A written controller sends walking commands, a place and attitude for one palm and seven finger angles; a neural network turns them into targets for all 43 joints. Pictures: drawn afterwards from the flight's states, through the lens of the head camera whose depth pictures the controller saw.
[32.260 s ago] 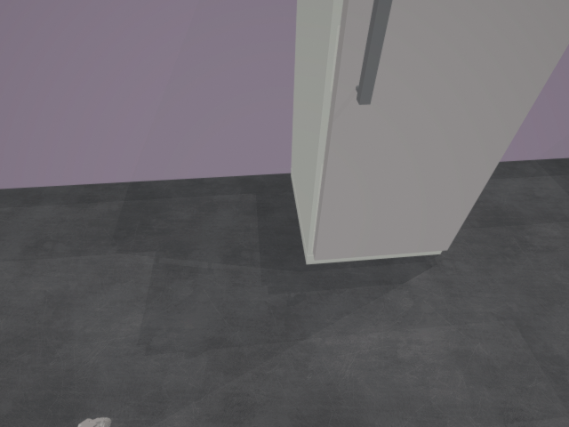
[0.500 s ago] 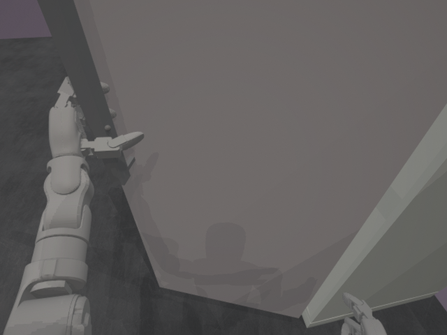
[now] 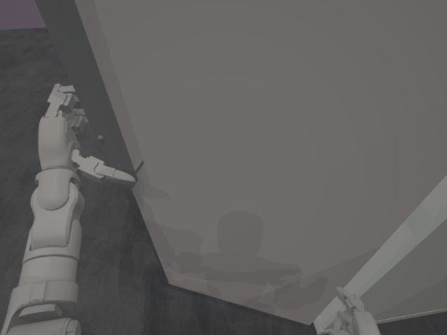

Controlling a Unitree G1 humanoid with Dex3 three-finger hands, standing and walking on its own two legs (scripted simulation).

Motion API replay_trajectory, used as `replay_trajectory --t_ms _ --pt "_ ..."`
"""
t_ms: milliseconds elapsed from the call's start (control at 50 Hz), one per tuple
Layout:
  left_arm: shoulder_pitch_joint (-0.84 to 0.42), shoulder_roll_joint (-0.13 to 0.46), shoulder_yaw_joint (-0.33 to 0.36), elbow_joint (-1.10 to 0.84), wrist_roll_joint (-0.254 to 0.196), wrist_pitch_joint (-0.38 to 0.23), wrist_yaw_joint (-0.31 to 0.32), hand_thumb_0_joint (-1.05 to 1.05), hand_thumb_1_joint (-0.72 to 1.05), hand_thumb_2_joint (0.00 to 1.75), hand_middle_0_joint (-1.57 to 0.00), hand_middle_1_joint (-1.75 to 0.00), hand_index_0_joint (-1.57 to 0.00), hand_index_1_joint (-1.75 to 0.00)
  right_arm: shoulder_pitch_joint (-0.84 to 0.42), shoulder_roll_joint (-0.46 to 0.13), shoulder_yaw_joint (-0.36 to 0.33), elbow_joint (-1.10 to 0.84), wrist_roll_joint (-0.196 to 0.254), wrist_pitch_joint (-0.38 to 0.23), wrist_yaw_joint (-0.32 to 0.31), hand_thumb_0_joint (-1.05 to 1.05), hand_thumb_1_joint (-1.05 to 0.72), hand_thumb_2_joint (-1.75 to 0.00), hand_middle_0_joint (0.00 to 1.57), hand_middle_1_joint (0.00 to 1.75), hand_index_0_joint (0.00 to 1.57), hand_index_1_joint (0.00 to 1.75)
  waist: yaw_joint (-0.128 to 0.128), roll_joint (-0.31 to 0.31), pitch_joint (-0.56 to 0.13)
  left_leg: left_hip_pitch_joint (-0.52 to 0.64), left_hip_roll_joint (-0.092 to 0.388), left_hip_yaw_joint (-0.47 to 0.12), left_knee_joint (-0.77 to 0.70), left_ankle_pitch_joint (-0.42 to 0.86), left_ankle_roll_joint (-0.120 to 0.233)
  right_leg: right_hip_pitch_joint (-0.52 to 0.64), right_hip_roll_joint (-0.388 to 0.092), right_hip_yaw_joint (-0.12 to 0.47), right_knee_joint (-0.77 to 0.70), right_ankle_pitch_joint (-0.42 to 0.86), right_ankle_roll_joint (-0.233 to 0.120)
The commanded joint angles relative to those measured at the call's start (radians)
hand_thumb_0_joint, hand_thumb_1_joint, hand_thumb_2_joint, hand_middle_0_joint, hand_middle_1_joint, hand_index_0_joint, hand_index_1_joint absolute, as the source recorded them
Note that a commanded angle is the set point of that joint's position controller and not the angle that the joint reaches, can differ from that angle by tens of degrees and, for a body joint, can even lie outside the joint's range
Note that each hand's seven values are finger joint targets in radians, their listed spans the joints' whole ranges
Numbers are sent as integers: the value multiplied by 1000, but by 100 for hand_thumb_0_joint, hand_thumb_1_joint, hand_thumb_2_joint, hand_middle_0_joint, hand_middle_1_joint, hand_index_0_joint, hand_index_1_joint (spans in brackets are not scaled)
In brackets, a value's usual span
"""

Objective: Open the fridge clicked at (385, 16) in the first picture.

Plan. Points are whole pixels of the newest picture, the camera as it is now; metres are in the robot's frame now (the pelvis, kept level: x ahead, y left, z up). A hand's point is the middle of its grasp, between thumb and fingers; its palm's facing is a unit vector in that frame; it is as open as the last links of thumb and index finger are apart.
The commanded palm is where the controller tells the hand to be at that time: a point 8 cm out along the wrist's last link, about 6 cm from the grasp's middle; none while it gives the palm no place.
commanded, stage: slip the hand off the handle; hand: left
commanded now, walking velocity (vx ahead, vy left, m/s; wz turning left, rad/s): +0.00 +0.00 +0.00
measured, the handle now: (102, 86) +0.40 +0.22 +0.27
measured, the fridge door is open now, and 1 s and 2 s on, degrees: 66 66 66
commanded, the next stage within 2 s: draw the hand back to the body in 1.16 s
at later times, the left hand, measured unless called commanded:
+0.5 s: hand (55, 140) +0.34 +0.29 +0.20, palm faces +0.32 -0.94 -0.16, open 14.7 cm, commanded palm +0.30 +0.33 +0.20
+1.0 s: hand (28, 180) +0.27 +0.29 +0.20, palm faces +0.30 -0.94 -0.17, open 14.7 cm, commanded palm +0.22 +0.33 +0.20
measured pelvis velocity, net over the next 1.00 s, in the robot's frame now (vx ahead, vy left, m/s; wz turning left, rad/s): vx -0.01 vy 0.01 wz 0.02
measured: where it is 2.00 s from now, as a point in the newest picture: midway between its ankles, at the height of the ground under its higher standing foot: outside the picture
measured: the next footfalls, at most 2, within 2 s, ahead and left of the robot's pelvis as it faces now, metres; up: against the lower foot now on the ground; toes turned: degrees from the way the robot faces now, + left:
none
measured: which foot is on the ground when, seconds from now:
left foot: down 0.00-1.00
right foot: down 0.00-1.00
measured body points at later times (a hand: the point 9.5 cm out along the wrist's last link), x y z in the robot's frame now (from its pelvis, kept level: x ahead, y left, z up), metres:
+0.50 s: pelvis +0.00 +0.00 +0.00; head +0.00 +0.00 +0.45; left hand +0.32 +0.34 +0.21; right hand +0.15 -0.24 -0.10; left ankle +0.04 +0.13 -0.73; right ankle -0.01 -0.11 -0.73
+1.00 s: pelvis -0.01 +0.01 +0.00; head -0.03 +0.01 +0.45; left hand +0.24 +0.34 +0.21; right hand +0.19 -0.21 -0.07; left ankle +0.04 +0.13 -0.73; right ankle -0.01 -0.11 -0.73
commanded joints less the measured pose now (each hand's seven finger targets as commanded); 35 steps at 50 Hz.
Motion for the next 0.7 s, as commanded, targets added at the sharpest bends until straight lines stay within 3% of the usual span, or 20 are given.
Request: replay_trajectory --t_ms 0,20,60,100,120,140,240,280,340,420,440,540,600,640,680 --pt "-359 278 113 -238 -15 -74 -22 0 -55 20 -25 -115 -25 -115 -60 -133 -52 -134 4 -36 -12 0 -90 -90 20 30 20 30 9 5 -268 193 -32 -11 -28 224 35 10 5 23 -84 315 6" --pt "-352 279 119 -260 -17 -79 -30 0 -55 20 -25 -115 -25 -115 -64 -136 -54 -138 3 -33 -13 0 -90 -90 20 30 20 30 17 40 -273 203 -32 -10 -24 250 36 15 3 23 -77 341 3" --pt "-322 254 98 -244 -31 -71 -57 0 -55 20 -25 -115 -25 -115 -55 -132 -52 -141 8 -33 -10 0 -90 -90 20 30 20 30 11 23 -271 206 -31 -16 -16 270 34 4 7 16 -71 363 4" --pt "-333 280 115 -218 -43 -60 -80 0 -55 20 -25 -115 -25 -115 -53 -137 -52 -137 13 -28 -16 0 -90 -90 20 30 20 30 2 16 -239 186 -33 -18 -18 236 33 -12 7 19 -80 334 7" --pt "-320 304 145 -224 -45 -58 -86 0 -55 20 -25 -115 -25 -115 -54 -143 -55 -136 12 -24 -21 0 -90 -90 20 30 20 30 12 17 -240 186 -30 -20 -20 247 34 0 6 17 -78 341 4" --pt "-320 278 118 -237 -50 -55 -99 0 -55 20 -25 -115 -25 -115 -57 -139 -54 -143 15 -25 -19 0 -90 -90 20 30 20 30 5 43 -251 195 -33 -19 -14 260 33 -7 5 16 -71 352 3" --pt "-341 300 134 -263 -69 -53 -125 0 -55 20 -25 -115 -25 -115 -52 -141 -55 -142 16 -26 -30 0 -90 -90 20 30 20 30 2 59 -262 202 -31 -33 -9 242 32 -28 6 15 -71 317 1" --pt "-340 312 142 -235 -72 -54 -133 0 -55 20 -25 -115 -25 -115 -50 -142 -51 -137 18 -27 -34 0 -90 -90 20 30 20 30 -1 38 -239 190 -30 -41 -13 213 31 -47 9 12 -74 277 1" --pt "-346 345 172 -213 -76 -60 -139 0 -55 20 -25 -115 -25 -115 -47 -148 -52 -132 17 -27 -41 0 -90 -90 20 30 20 30 1 40 -241 177 -30 -39 -12 197 34 -46 5 18 -76 267 1" --pt "-343 441 261 -161 -83 -64 -156 0 -55 20 -25 -115 -25 -115 -38 -156 -50 -124 15 -19 -48 0 -90 -90 20 30 20 30 12 34 -243 136 -30 -37 -12 162 35 -30 5 24 -78 236 2" --pt "-345 421 239 -147 -84 -65 -166 0 -55 20 -25 -115 -25 -115 -40 -152 -49 -129 17 -20 -48 0 -90 -90 20 30 20 30 5 46 -245 137 -32 -35 -10 161 36 -39 5 25 -75 238 4" --pt "-208 344 197 -238 -112 -79 -202 0 -55 20 -25 -115 -25 -115 -50 -145 -52 -166 19 -36 -35 0 -90 -90 20 30 20 30 27 76 -266 160 -28 -47 -9 182 34 -36 11 9 -61 239 -4" --pt "-149 375 246 -268 -136 -64 -200 0 -55 20 -25 -115 -25 -115 -59 -150 -51 -170 22 -42 -38 0 -90 -90 20 30 20 30 34 26 -225 130 -26 -48 -22 124 34 -46 13 9 -78 186 3" --pt "-143 355 235 -310 -139 -54 -192 0 -55 20 -25 -115 -25 -115 -75 -146 -48 -174 23 -48 -42 0 -90 -90 20 30 20 30 33 48 -210 134 -24 -47 -29 105 34 -57 10 9 -84 161 2" --pt "-156 387 261 -339 -139 -49 -181 0 -55 20 -25 -115 -25 -115 -79 -146 -46 -169 22 -56 -49 0 -90 -90 20 30 20 30 33 51 -195 131 -24 -53 -37 69 33 -65 11 12 -93 115 2"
